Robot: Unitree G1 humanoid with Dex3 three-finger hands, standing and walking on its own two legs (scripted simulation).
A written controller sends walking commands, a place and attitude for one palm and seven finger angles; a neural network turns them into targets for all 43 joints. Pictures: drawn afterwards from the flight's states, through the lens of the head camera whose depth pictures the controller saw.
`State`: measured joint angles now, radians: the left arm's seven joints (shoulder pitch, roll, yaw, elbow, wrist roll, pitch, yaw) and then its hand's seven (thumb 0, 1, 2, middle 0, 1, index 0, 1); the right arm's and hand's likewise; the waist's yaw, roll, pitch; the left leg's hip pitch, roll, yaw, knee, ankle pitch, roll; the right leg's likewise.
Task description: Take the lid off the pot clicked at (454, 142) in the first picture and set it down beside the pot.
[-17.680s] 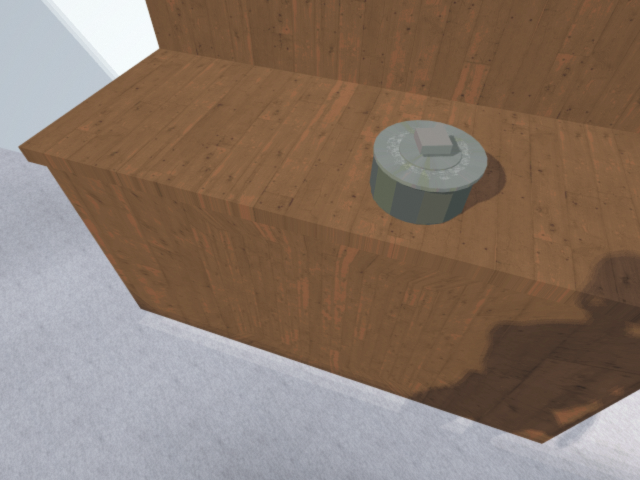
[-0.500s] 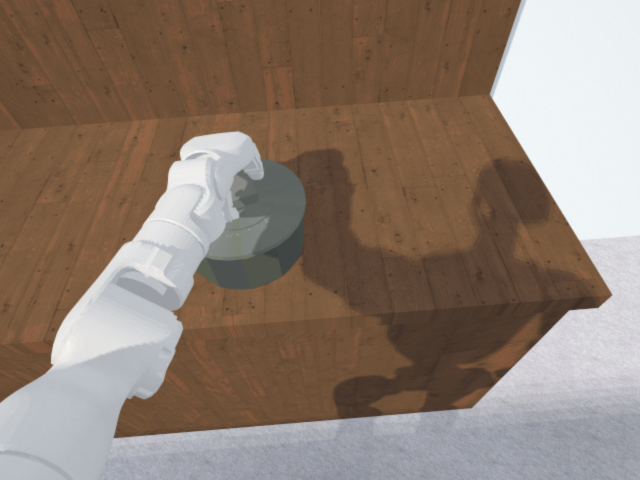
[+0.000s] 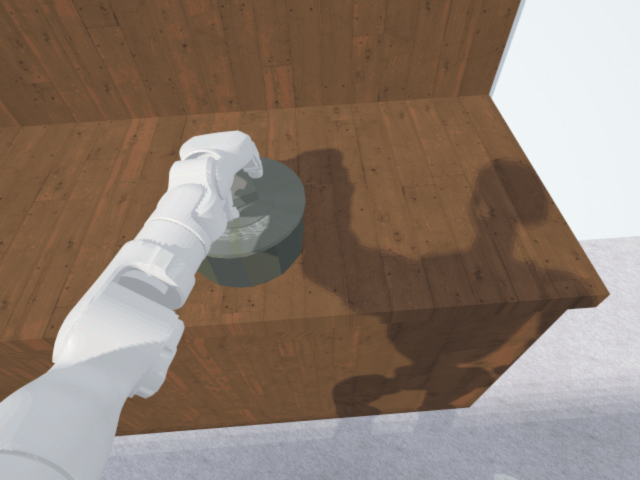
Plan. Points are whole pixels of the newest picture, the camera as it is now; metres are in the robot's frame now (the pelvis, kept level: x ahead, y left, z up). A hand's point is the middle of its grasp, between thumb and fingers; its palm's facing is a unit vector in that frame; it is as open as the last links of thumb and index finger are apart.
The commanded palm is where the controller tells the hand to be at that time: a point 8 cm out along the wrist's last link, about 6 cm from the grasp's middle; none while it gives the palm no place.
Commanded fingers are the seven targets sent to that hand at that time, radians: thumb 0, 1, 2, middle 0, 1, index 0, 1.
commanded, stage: lower the open fingers around the knob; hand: left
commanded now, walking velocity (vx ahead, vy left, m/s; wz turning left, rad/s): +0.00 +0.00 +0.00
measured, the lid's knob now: (234, 189) +0.50 +0.11 +0.08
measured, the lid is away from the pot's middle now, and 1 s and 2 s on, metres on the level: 0.00 0.00 0.01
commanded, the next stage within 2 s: close the fingers and squeeze the knob in 0.12 s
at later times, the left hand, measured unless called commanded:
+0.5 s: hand (228, 195) +0.46 +0.11 +0.10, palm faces -0.35 -0.07 -0.93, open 10.1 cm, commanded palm +0.47 +0.11 +0.16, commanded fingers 0.00 -0.02 1.05 -0.56 -0.82 -0.56 -0.82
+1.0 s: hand (231, 194) +0.47 +0.11 +0.10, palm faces -0.35 -0.07 -0.93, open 8.4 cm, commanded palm +0.47 +0.11 +0.16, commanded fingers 0.00 0.23 0.95 -0.64 -0.98 -0.67 -0.99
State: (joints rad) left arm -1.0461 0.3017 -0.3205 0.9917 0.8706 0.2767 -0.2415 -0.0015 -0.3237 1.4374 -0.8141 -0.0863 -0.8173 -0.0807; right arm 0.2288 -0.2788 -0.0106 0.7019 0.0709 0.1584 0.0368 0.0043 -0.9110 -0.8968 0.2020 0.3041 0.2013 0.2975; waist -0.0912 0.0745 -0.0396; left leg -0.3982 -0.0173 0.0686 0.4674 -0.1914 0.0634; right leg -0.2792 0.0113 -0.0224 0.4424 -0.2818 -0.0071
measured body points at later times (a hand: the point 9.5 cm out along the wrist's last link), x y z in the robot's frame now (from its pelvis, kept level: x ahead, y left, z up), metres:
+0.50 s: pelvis +0.00 +0.00 +0.00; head +0.04 -0.02 +0.45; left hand +0.48 +0.11 +0.15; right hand +0.06 -0.26 -0.14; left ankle +0.02 +0.08 -0.74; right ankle -0.04 -0.12 -0.74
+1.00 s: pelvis +0.01 +0.00 +0.00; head +0.04 -0.02 +0.45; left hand +0.48 +0.11 +0.15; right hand +0.08 -0.26 -0.14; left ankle +0.02 +0.08 -0.74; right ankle -0.04 -0.12 -0.74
